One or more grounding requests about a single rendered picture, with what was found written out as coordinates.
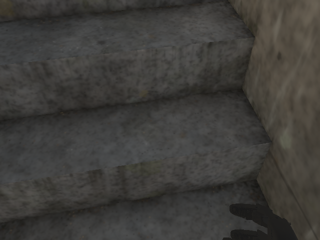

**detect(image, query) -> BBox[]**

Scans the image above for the right robot hand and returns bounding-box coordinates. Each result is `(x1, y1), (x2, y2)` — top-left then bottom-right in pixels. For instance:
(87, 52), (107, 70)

(222, 203), (298, 240)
